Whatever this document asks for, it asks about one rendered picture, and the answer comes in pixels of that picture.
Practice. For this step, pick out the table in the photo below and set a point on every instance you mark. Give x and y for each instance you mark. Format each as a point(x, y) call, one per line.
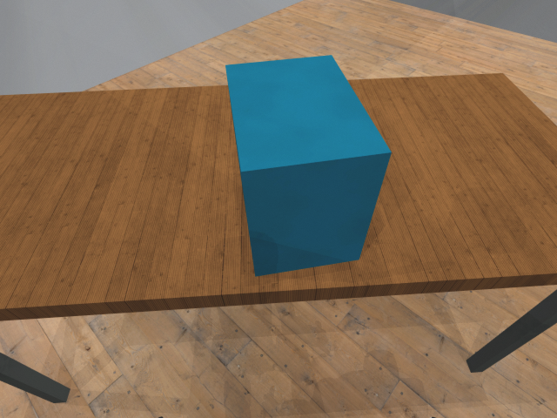
point(132, 201)

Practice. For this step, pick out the carton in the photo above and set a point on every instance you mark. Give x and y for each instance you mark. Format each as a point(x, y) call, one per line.
point(311, 161)

